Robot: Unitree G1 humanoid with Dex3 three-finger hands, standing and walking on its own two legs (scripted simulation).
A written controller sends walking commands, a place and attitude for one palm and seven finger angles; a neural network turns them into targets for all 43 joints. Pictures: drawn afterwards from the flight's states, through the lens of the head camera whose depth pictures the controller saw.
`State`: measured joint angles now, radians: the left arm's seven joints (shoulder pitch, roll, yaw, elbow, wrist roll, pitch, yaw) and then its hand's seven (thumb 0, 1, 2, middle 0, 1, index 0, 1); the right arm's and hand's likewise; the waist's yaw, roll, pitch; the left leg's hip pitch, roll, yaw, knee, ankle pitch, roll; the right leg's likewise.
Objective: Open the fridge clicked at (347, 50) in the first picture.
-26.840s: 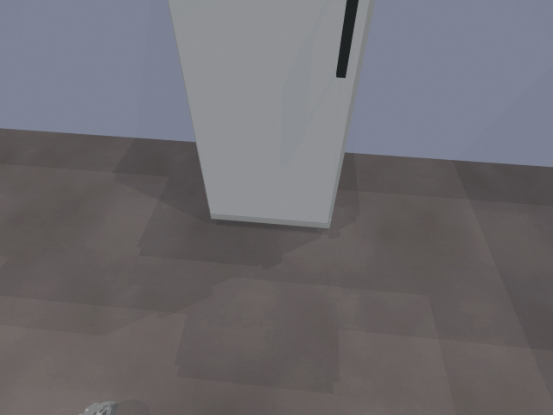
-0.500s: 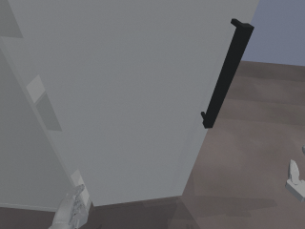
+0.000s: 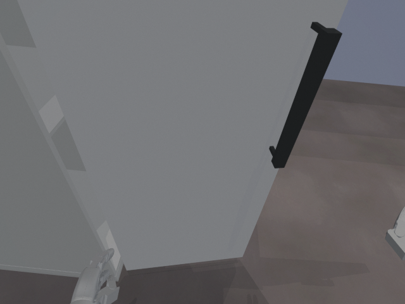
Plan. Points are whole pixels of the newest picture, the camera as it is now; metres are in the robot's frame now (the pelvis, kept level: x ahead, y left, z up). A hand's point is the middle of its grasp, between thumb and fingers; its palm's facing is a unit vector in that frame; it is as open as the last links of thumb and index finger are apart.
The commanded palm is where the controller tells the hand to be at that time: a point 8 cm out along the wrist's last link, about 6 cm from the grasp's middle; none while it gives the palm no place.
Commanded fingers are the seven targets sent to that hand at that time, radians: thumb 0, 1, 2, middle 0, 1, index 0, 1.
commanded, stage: step back with the hand held close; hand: right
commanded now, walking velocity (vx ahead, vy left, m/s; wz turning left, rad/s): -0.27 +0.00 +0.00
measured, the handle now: (294, 105) +0.47 -0.19 +0.19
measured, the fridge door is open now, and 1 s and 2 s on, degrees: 78 78 78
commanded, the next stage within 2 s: stop stepping back and stand still in 1.06 s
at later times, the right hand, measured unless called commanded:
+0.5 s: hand out of the picture +0.13 -0.31 +0.15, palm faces +0.48 +0.77 -0.42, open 7.4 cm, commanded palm +0.07 -0.34 +0.17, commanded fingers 0.00 -0.90 -0.90 0.20 0.30 0.20 0.30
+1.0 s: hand out of the picture +0.04 -0.31 +0.16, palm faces +0.53 +0.75 -0.41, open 7.4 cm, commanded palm -0.04 -0.34 +0.17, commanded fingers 0.00 -0.90 -0.90 0.20 0.30 0.20 0.30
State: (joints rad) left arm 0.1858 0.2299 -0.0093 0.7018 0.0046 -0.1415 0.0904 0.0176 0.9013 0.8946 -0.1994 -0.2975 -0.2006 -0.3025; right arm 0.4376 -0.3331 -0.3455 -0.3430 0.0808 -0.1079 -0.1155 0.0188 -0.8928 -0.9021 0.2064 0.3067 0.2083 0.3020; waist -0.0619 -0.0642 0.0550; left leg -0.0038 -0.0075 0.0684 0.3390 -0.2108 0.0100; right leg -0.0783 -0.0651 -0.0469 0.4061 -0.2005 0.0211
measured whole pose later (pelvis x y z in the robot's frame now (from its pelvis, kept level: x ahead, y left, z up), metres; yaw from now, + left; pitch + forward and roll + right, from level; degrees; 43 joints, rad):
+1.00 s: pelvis -0.15 -0.03 -0.04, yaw -6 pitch -4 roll +3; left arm 0.19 0.21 0.00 0.59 0.01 -0.13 0.10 0.02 0.90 0.89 -0.20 -0.30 -0.20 -0.30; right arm 0.44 -0.42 -0.44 -0.52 0.02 -0.25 -0.16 0.02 -0.89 -0.90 0.21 0.31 0.21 0.30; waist 0.01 0.00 0.09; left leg -0.45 -0.04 -0.01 0.69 -0.31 0.00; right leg -0.53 -0.05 -0.04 0.67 -0.17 -0.05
